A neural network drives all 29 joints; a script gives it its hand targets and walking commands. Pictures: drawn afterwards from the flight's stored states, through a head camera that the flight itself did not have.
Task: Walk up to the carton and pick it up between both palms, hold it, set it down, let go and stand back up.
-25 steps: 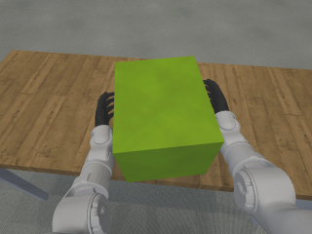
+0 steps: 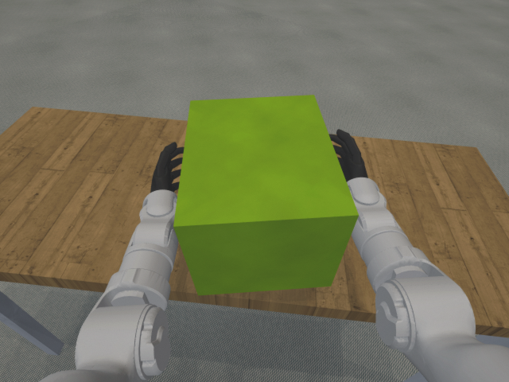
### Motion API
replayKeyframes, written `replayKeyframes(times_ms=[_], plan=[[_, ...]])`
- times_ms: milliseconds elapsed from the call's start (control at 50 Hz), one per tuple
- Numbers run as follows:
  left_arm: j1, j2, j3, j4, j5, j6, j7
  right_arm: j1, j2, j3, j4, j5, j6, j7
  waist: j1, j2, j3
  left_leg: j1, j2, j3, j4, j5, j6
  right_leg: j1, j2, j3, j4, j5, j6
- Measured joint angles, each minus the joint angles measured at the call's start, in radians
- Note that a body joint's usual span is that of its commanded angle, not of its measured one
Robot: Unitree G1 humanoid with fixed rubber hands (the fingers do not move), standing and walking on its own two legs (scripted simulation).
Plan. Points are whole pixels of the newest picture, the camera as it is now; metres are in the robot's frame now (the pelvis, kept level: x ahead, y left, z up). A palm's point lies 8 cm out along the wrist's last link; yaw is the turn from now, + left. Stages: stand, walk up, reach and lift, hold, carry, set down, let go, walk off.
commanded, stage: reach and lift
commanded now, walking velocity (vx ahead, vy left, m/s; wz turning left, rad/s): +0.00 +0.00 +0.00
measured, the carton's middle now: (258, 190) +0.41 +0.03 +0.09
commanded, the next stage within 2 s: hold in 1.62 s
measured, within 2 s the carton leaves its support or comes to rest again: neither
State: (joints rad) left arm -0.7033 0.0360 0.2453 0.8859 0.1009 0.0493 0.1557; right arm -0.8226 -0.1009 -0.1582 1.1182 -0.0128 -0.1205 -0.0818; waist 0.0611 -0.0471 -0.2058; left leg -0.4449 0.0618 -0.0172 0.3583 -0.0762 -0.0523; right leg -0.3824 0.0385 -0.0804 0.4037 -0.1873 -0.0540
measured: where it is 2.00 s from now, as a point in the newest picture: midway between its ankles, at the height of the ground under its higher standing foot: outside the picture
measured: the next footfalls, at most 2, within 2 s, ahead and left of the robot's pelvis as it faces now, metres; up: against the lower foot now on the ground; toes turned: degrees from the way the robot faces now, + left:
none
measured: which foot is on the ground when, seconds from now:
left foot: down 0.00-1.00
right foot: down 0.00-1.00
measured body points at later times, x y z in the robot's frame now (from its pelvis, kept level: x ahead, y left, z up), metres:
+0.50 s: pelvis +0.01 +0.02 +0.01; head -0.01 +0.03 +0.46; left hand +0.40 +0.19 +0.14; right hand +0.41 -0.13 +0.15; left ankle +0.05 +0.15 -0.74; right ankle +0.00 -0.08 -0.74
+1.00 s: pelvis +0.01 +0.03 +0.01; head -0.02 +0.05 +0.45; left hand +0.40 +0.19 +0.16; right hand +0.39 -0.13 +0.17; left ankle +0.05 +0.16 -0.74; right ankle +0.00 -0.08 -0.74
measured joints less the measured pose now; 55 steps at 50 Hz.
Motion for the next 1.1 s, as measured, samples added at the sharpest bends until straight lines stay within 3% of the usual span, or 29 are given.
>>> replayKeyframes(times_ms=[200,720,1100], plan=[[0.004,0.009,0.006,-0.097,0.039,0.12,-0.035,0.03,0.028,-0.007,-0.108,0.035,0.099,-0.022,-0.03,-0.003,0.06,0.124,-0.011,0.0,-0.029,-0.005,0.006,0.128,-0.01,-0.001,-0.034,-0.003,0.009],[0.133,0.014,-0.057,-0.506,0.036,0.41,-0.069,0.177,0.045,0.072,-0.511,0.151,0.355,-0.076,-0.098,0.008,0.165,0.268,-0.035,0.017,-0.027,-0.039,0.029,0.286,-0.034,0.015,-0.064,-0.016,0.037],[0.123,0.022,-0.063,-0.58,0.056,0.496,-0.102,0.2,0.051,0.065,-0.595,0.164,0.417,-0.089,-0.119,0.011,0.197,0.309,-0.045,0.025,-0.017,-0.047,0.043,0.331,-0.044,0.022,-0.068,-0.015,0.05]])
